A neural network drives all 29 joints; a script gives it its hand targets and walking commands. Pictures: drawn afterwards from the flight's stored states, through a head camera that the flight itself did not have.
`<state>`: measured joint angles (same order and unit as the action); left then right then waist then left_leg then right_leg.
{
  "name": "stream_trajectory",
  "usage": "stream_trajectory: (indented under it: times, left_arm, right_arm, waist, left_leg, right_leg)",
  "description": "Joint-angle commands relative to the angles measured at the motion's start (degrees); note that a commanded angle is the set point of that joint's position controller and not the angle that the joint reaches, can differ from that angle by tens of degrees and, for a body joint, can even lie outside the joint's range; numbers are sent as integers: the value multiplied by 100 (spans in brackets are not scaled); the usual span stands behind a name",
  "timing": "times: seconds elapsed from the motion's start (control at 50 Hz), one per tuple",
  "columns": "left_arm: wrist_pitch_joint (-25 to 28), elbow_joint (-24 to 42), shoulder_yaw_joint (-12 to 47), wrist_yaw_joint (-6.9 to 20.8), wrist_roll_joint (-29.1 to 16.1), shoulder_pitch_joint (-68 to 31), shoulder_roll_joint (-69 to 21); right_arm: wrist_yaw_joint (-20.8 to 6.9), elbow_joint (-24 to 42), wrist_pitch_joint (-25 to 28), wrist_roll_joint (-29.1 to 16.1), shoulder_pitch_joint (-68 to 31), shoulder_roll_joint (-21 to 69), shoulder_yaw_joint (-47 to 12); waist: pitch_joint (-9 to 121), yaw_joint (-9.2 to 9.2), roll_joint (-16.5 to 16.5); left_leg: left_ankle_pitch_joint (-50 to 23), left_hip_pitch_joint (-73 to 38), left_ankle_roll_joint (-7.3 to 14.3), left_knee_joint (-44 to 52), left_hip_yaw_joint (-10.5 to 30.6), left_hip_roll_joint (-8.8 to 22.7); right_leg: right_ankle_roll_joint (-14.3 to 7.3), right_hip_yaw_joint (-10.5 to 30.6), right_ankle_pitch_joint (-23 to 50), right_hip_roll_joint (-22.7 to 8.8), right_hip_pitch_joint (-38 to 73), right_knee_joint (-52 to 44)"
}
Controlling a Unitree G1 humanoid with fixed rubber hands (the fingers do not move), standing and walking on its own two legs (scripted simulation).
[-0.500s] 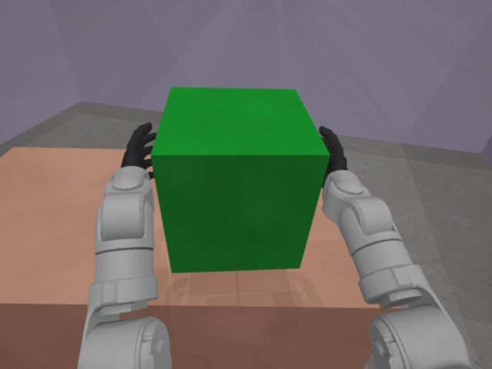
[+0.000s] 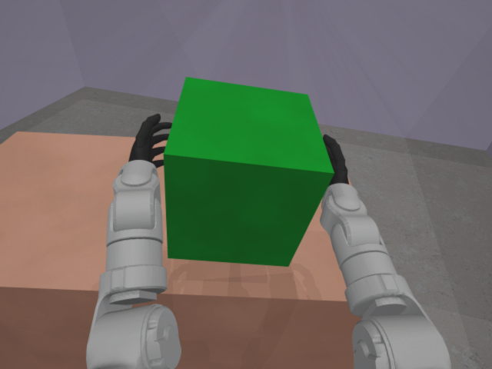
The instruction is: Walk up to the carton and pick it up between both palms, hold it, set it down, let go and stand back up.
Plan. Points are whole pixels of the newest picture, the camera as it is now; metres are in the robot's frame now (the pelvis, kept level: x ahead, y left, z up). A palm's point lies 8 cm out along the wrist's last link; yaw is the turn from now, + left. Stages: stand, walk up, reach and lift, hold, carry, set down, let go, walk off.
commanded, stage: set down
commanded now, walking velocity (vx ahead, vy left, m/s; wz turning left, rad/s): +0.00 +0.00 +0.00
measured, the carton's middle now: (238, 175) +0.41 +0.01 +0.16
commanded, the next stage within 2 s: none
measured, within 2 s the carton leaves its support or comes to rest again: neither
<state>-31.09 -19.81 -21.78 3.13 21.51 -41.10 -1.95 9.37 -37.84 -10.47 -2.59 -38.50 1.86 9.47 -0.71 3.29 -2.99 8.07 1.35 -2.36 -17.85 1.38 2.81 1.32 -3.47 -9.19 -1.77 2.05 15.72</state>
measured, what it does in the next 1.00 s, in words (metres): stands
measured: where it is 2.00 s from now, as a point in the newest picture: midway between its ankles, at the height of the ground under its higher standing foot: outside the picture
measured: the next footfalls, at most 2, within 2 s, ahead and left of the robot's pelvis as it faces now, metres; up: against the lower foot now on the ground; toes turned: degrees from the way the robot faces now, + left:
none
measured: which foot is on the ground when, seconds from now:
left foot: down 0.00-1.00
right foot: down 0.00-1.00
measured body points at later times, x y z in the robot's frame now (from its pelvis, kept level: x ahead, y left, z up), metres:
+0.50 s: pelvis +0.03 +0.00 +0.00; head +0.00 +0.03 +0.45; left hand +0.42 +0.16 +0.16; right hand +0.41 -0.15 +0.14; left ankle +0.03 +0.14 -0.75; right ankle +0.01 -0.13 -0.75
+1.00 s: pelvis +0.02 -0.01 +0.00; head +0.01 +0.02 +0.45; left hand +0.43 +0.14 +0.12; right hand +0.41 -0.17 +0.10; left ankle +0.03 +0.14 -0.75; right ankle +0.01 -0.13 -0.75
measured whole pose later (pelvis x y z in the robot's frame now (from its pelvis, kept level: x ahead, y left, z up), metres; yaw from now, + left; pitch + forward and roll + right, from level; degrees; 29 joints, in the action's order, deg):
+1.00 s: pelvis +0.02 -0.01 +0.00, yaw +0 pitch -3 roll -1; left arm -17.1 -33.0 -17.8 -2.1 16.6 -38.1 -2.3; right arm 8.2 -45.4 1.0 0.1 -34.5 -0.1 11.0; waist -0.4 2.5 -2.0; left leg 9.4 6.2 -3.1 -18.2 1.8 3.6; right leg 1.1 -3.9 -9.6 -1.0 -1.7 14.1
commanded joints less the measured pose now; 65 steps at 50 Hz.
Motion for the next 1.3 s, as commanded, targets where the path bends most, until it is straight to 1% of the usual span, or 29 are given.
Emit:
stream_trajectory:
  times: [0.0, 0.06, 0.1, 0.18, 0.2, 0.22, 0.28, 0.34, 0.42, 0.5, 0.62, 0.7, 0.76, 0.84, 0.86, 0.88, 0.9, 1.0, 1.02, 1.08, 1.18, 1.28]
  left_arm:
    - [610, 29, 2471, 936, -697, -3289, -3065]
    - [806, 55, 2653, 862, -761, -3225, -3210]
    - [923, 170, 2869, 788, -862, -3176, -3336]
    - [1103, 517, 3345, 595, -1059, -3124, -3517]
    - [1161, 646, 3512, 538, -1161, -3204, -3696]
    - [1190, 643, 3568, 483, -1177, -3174, -3667]
    - [1166, 592, 3547, 441, -1158, -3061, -3546]
    - [1100, 501, 3408, 468, -1089, -2913, -3441]
    - [1068, 458, 3274, 507, -1020, -2739, -3410]
    - [1112, 456, 3265, 503, -1001, -2669, -3428]
    - [1328, 449, 3445, 396, -1090, -2811, -3548]
    - [1500, 327, 3504, 310, -1142, -2967, -3630]
    - [1605, 129, 3422, 285, -1135, -3063, -3659]
    - [1722, -253, 3140, 311, -1053, -3141, -3638]
    - [1728, -291, 3072, 321, -1042, -2994, -3475]
    - [1735, -431, 2955, 350, -995, -2985, -3417]
    - [1754, -505, 2875, 371, -981, -3025, -3407]
    - [1956, -926, 2557, 403, -900, -3284, -3346]
    - [2012, -1014, 2500, 398, -892, -3306, -3357]
    - [2205, -1191, 2414, 358, -879, -3495, -3395]
    - [2498, -1456, 2366, 264, -906, -3670, -3447]
    - [2579, -1850, 2041, 269, -779, -3570, -3357]
  right_arm:
    - [-787, 1587, 1180, 166, -4965, 2429, -1547]
    - [-802, 1742, 1484, 198, -5071, 2460, -1671]
    - [-776, 1899, 1650, 99, -5132, 2468, -1855]
    - [-701, 2286, 1806, -129, -5188, 2520, -2355]
    - [-679, 2520, 1833, -279, -5527, 2641, -2631]
    - [-646, 2418, 1802, -325, -5360, 2696, -2674]
    - [-594, 2160, 1652, -349, -4994, 2657, -2652]
    - [-574, 1926, 1519, -364, -4688, 2601, -2540]
    - [-580, 1816, 1451, -395, -4504, 2530, -2433]
    - [-609, 1811, 1477, -372, -4430, 2462, -2362]
    - [-678, 1859, 1610, -282, -4473, 2424, -2311]
    - [-723, 1807, 1685, -191, -4549, 2464, -2275]
    - [-755, 1684, 1718, -91, -4608, 2522, -2204]
    - [-809, 1428, 1758, 94, -4675, 2612, -2034]
    - [-813, 1173, 1714, 169, -4319, 2515, -1916]
    - [-816, 1103, 1701, 212, -4280, 2515, -1859]
    - [-828, 1033, 1695, 269, -4283, 2516, -1765]
    - [-893, 849, 1785, 519, -4509, 2625, -1497]
    - [-910, 842, 1818, 559, -4553, 2666, -1466]
    - [-959, 717, 1916, 753, -4643, 2705, -1295]
    - [-1049, 535, 2061, 969, -4706, 2800, -1158]
    - [-1113, 166, 2054, 1225, -4505, 2769, -858]
  waist:
    - [2043, -7, 354]
    - [2411, -41, 376]
    - [2690, -54, 432]
    - [3151, -49, 443]
    - [3177, -130, 363]
    - [3116, -55, 369]
    - [2837, -16, 386]
    - [2608, 5, 404]
    - [2533, 33, 449]
    - [2528, 69, 484]
    - [2715, 90, 566]
    - [2874, 63, 576]
    - [2941, 14, 533]
    - [2947, -78, 420]
    - [2839, -28, 433]
    - [2815, -62, 395]
    - [2736, -69, 397]
    - [2856, -134, 294]
    - [2945, -160, 276]
    - [3192, -158, 271]
    - [3552, -187, 250]
    - [3274, -189, 213]
  left_leg:
    - [-554, -691, 58, 217, -645, -496]
    - [-1156, -838, -8, 36, -646, -498]
    - [-1683, -975, -80, -126, -627, -501]
    - [-2450, -1053, -177, -373, -528, -499]
    - [-2478, -1054, -63, -362, -505, -487]
    - [-2468, -992, -44, -351, -462, -480]
    - [-2211, -847, -47, -284, -409, -500]
    - [-2058, -783, -73, -237, -398, -517]
    - [-2258, -865, -148, -286, -387, -520]
    - [-2516, -1006, -226, -355, -369, -495]
    - [-2790, -1222, -327, -438, -324, -430]
    - [-2735, -1236, -330, -435, -313, -400]
    - [-2514, -1101, -288, -375, -336, -400]
    - [-2096, -777, -196, -232, -413, -417]
    - [-2086, -639, -223, -202, -414, -433]
    - [-1971, -557, -195, -180, -453, -441]
    - [-1863, -477, -192, -142, -471, -453]
    - [-1523, -141, -97, -33, -559, -485]
    - [-1536, -127, -87, -27, -573, -485]
    - [-1582, -130, -100, -57, -598, -468]
    - [-1905, -156, -134, -140, -637, -440]
    - [-1750, -26, -129, -69, -681, -422]
  right_leg:
    - [86, -526, 290, 463, 85, -281]
    - [95, -551, 805, 487, 240, -214]
    - [103, -547, 1277, 517, 357, -147]
    - [132, -515, 2057, 552, 550, -37]
    - [60, -348, 2329, 477, 671, -45]
    - [74, -315, 2479, 467, 724, -1]
    - [106, -276, 2412, 434, 677, -4]
    - [126, -263, 2306, 427, 643, -36]
    - [131, -302, 2410, 473, 630, -27]
    - [110, -365, 2476, 530, 518, -21]
    - [59, -421, 2449, 573, 238, -43]
    - [47, -407, 2419, 559, 115, -60]
    - [59, -372, 2407, 525, 125, -65]
    - [97, -313, 2426, 466, 268, -54]
    - [129, -424, 2397, 495, 333, -2]
    - [145, -415, 2368, 480, 381, -10]
    - [164, -420, 2305, 475, 372, -7]
    - [223, -398, 2436, 416, 483, 74]
    - [239, -398, 2488, 413, 522, 99]
    - [240, -424, 2579, 432, 469, 132]
    - [230, -426, 2905, 460, 434, 198]
    - [237, -409, 2809, 443, 394, 168]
